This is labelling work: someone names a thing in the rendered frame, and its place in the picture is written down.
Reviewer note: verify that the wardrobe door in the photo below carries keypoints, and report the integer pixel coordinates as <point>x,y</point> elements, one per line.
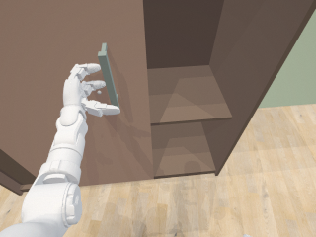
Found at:
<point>14,170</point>
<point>40,43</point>

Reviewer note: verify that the handle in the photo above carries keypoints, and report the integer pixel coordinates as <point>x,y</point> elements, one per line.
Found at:
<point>108,76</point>

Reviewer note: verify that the left robot hand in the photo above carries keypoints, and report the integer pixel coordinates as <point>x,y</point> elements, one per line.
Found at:
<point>74,91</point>

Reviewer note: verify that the left robot forearm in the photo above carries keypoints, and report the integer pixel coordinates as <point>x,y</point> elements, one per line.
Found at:
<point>66,152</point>

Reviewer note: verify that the robot left upper arm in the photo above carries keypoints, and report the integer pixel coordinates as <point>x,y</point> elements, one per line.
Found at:
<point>49,210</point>

